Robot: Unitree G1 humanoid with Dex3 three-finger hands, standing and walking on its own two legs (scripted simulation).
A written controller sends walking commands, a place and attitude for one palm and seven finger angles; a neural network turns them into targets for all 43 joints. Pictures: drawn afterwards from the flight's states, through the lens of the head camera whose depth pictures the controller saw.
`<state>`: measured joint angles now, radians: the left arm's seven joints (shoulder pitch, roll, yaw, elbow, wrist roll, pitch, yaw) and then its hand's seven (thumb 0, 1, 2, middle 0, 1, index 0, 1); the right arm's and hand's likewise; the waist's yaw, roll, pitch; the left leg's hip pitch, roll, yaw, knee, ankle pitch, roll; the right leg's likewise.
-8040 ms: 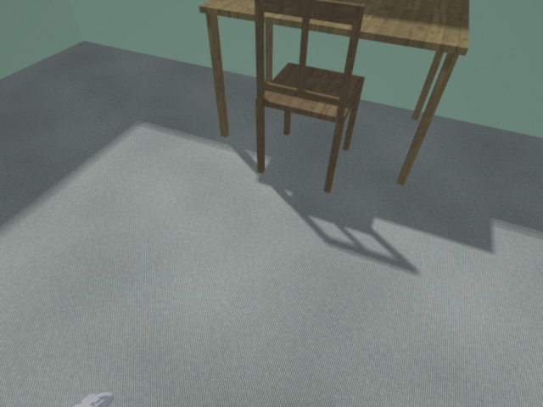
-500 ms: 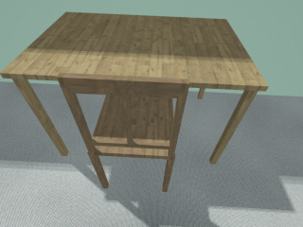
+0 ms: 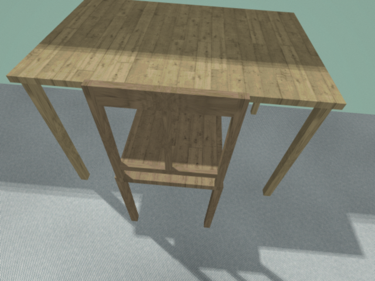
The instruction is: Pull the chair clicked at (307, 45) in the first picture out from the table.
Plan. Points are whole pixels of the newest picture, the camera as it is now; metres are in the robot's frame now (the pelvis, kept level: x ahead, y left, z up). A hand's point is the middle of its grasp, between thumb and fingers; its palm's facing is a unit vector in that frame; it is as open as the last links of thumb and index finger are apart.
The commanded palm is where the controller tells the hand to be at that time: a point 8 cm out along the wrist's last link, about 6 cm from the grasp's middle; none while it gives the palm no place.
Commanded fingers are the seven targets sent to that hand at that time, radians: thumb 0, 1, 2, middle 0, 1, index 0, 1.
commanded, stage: look again from close up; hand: left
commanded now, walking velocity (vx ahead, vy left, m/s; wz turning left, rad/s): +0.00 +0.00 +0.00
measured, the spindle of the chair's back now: (167, 142) +0.52 +0.10 -0.08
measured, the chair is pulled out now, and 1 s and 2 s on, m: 0.00 0.00 0.00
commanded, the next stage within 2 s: shuffle to correct the standing spot in 0.08 s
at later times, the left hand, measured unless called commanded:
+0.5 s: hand out of the picture -0.01 +0.14 -0.18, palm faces +0.00 -0.99 -0.17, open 7.4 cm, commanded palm none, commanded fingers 0.00 0.90 0.90 -0.20 -0.30 -0.20 -0.30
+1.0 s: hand out of the picture +0.06 +0.10 -0.19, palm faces +0.08 -0.99 -0.13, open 7.4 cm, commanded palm none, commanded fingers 0.00 0.90 0.90 -0.20 -0.30 -0.20 -0.30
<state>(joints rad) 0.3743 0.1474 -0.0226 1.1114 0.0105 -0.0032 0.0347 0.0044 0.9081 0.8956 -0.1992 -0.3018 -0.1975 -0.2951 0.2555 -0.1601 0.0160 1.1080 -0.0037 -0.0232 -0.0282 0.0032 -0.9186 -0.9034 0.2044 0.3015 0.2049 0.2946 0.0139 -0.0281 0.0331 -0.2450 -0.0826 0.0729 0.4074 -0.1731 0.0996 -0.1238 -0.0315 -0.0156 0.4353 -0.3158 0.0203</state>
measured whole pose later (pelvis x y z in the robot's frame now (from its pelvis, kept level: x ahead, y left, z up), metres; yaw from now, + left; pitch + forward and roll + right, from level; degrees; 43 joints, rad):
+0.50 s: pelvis +0.02 -0.03 -0.01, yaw -1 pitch +1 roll +2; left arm 0.35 0.16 0.01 1.10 0.03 0.01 0.01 0.00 0.91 0.90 -0.20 -0.30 -0.20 -0.29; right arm 0.30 -0.14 0.00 1.12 -0.02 -0.02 -0.04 0.00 -0.91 -0.90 0.21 0.30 0.21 0.29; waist -0.01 -0.04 0.00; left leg -0.26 -0.06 0.08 0.49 -0.25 0.06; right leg -0.20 -0.02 -0.04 0.55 -0.36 -0.03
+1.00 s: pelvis +0.09 -0.05 -0.01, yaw +1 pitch -2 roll +0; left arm 0.34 0.13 0.02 1.09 0.02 0.02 0.03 0.01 0.91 0.90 -0.20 -0.30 -0.20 -0.30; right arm 0.19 -0.14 0.00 1.04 -0.01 -0.04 -0.07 -0.01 -0.96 -0.90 0.21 0.30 0.21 0.29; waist 0.02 -0.04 0.06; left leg -0.28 0.01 0.13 0.54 -0.23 0.07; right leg -0.34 -0.01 -0.02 1.01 -0.49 0.00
